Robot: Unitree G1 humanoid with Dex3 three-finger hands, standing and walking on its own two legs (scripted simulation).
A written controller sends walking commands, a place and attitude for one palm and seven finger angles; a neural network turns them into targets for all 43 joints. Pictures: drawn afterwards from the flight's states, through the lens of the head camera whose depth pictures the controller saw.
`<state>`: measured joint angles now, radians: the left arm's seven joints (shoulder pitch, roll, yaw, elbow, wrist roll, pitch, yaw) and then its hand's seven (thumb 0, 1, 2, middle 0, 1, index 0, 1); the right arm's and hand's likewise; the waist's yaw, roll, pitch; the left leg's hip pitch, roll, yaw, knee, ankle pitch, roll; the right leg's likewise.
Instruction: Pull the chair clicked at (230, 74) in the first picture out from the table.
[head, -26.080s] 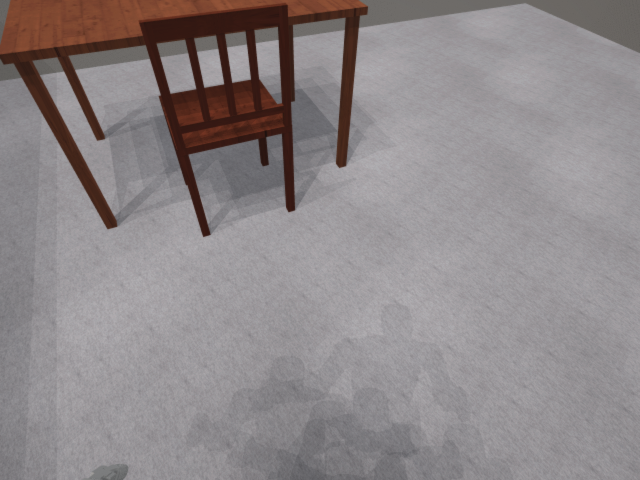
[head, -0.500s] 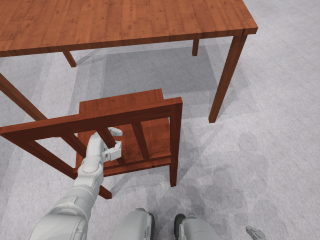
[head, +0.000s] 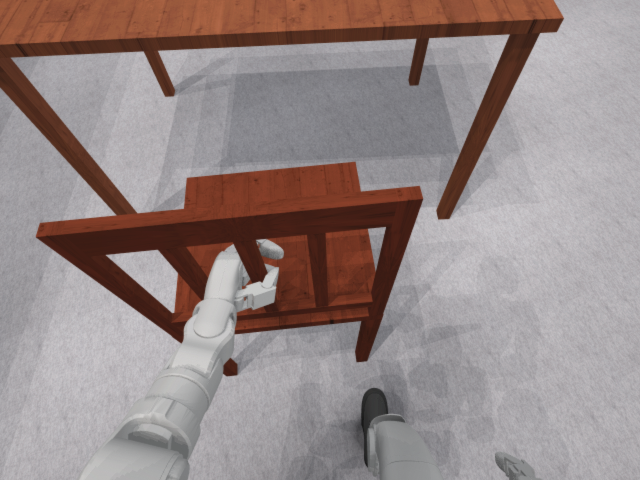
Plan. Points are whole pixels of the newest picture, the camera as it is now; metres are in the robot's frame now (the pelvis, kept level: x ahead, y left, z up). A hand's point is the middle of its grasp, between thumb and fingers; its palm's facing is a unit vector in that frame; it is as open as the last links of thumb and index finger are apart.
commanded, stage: step backward, pulling the chair out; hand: left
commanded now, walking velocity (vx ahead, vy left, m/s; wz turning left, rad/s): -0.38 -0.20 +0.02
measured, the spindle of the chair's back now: (260, 278) +0.39 +0.09 -0.08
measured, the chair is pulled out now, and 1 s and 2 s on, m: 0.30 0.30 0.29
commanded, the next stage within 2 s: none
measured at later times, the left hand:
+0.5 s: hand (264, 283) +0.37 +0.08 -0.06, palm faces -0.07 -0.98 -0.19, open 5.5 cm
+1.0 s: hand (260, 283) +0.37 +0.09 -0.05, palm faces -0.10 -0.98 -0.20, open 5.5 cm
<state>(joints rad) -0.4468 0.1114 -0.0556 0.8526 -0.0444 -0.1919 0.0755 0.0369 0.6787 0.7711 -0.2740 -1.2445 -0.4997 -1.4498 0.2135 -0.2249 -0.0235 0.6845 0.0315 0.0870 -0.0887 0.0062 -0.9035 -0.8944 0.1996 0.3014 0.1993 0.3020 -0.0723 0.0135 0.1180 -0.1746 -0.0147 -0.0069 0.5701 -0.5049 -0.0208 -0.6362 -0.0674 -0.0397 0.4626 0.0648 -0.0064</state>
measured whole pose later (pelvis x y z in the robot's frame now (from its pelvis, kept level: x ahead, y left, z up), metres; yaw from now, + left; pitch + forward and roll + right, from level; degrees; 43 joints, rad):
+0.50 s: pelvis -0.01 -0.01 +0.00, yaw +1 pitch +9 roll +3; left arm -0.49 0.14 0.02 0.88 -0.03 -0.22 0.11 0.03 0.63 0.81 -0.35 -1.29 -0.50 -1.45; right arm 0.20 -0.30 -0.06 0.69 0.04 0.10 -0.08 0.01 -0.91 -0.89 0.20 0.30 0.20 0.30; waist -0.10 0.00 0.10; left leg -0.28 -0.02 -0.01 0.62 -0.50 -0.03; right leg -0.71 -0.07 -0.04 0.45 0.09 -0.01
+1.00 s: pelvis +0.01 +0.00 +0.00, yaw +1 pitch +10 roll +2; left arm -0.48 0.10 -0.03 0.95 0.00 -0.26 0.09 0.03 0.63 0.80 -0.36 -1.29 -0.50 -1.45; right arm 0.20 -0.23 -0.03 0.71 0.04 0.12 -0.10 0.01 -0.90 -0.89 0.20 0.30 0.20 0.30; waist -0.05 0.03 0.06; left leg -0.24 -0.01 -0.02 0.58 -0.51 -0.02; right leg -0.69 -0.06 -0.04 0.46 0.06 -0.01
